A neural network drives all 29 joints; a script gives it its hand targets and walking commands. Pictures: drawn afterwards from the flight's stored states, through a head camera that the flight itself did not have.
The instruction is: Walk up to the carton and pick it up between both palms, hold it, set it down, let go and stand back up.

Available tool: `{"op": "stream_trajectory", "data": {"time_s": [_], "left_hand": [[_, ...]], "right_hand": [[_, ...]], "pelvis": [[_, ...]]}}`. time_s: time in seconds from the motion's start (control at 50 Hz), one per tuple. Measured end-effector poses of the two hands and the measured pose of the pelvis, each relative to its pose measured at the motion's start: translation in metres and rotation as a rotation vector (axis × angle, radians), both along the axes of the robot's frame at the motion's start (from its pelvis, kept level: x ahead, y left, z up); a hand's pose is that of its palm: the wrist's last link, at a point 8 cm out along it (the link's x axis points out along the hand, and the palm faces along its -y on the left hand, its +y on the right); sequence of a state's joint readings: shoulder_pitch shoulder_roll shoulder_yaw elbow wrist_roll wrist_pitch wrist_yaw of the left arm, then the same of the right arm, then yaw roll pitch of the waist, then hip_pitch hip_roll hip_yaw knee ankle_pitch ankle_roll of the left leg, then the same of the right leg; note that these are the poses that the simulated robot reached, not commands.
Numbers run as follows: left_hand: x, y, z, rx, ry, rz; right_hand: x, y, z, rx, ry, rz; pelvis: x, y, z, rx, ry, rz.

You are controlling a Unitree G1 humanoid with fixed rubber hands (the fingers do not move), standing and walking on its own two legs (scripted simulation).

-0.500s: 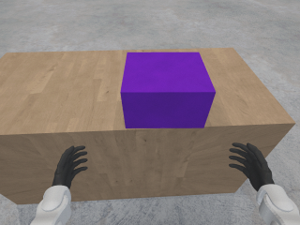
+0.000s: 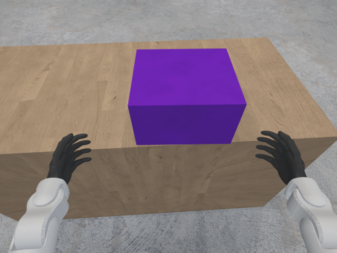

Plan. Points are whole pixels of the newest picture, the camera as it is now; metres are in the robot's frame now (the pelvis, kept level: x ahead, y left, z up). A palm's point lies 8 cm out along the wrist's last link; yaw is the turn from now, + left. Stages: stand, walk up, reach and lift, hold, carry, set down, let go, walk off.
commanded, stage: reach and lift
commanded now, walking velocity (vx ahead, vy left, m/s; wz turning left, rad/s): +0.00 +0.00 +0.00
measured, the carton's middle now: (182, 95) +0.55 -0.02 +0.02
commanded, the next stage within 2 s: none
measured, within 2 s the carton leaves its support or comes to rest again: neither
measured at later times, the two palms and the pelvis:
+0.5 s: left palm (61, 131) +0.33 +0.26 +0.13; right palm (287, 138) +0.32 -0.23 +0.11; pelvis +0.00 +0.00 +0.00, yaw +0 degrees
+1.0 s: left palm (60, 102) +0.39 +0.27 +0.15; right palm (276, 105) +0.39 -0.22 +0.13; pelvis -0.01 +0.01 +0.00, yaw +0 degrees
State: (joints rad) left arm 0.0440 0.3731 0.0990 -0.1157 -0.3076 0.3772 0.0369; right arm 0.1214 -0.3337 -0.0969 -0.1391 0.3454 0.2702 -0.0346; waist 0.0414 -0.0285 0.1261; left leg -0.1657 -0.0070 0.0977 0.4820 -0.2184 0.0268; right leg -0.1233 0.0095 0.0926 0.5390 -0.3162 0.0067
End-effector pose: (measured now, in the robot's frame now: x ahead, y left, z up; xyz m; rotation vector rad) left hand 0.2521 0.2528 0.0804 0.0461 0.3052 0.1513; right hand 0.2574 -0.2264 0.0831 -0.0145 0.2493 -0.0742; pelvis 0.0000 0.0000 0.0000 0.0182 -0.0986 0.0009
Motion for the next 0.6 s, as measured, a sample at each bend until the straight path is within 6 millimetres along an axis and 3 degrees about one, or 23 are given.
{"op": "stream_trajectory", "data": {"time_s": [0.26,0.6], "left_hand": [[0.031,0.005,0.028,-0.005,-0.043,-0.003],[0.086,0.009,0.05,-0.028,-0.03,0.007]], "right_hand": [[0.026,-0.001,0.012,0.007,-0.003,0.02],[0.079,-0.003,0.031,0.018,-0.015,0.013]], "pelvis": [[0.003,0.0,0.001,0.0,0.01,0.0],[-0.005,0.002,0.001,-0.004,0.038,0.001]]}}
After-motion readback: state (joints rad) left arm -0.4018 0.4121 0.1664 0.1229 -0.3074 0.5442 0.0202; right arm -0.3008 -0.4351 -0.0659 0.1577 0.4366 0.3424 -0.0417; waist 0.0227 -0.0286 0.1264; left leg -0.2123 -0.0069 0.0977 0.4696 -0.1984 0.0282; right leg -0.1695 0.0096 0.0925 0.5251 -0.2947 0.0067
